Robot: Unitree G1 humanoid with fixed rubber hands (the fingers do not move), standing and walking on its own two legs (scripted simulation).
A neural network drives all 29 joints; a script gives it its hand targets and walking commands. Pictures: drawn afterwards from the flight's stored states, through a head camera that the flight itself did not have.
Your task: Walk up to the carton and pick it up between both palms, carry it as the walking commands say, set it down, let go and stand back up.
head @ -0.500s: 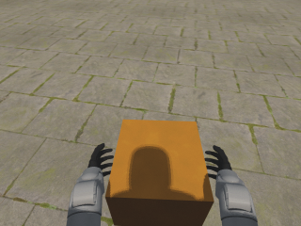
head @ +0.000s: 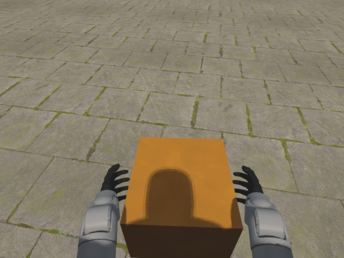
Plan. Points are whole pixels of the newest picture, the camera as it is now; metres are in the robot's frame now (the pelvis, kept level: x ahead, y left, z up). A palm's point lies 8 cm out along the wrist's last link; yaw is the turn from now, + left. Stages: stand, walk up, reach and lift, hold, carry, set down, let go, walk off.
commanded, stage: carry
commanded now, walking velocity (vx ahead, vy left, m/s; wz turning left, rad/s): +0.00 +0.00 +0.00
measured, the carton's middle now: (180, 193) +0.34 -0.01 -0.07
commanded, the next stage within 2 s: none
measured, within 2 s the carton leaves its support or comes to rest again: neither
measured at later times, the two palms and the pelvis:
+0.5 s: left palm (112, 196) +0.27 +0.16 +0.02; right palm (258, 200) +0.27 -0.18 +0.03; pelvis +0.00 -0.01 +0.00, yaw +0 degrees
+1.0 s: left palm (113, 161) +0.37 +0.18 +0.03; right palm (240, 156) +0.38 -0.16 +0.05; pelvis +0.11 +0.00 +0.00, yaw +1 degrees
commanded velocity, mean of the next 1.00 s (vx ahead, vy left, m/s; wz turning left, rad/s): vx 0.30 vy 0.00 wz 0.00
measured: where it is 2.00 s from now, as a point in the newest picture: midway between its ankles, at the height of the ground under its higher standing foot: outside the picture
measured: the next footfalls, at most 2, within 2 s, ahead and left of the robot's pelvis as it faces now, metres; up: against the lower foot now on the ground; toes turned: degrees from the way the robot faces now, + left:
left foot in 1.08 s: +0.10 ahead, +0.09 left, +0.00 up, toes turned +4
right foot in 1.42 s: +0.39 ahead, -0.04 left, +0.00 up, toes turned +1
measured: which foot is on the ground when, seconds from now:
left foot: down 0.00-0.96, up 0.98-1.00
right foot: down 0.00-1.00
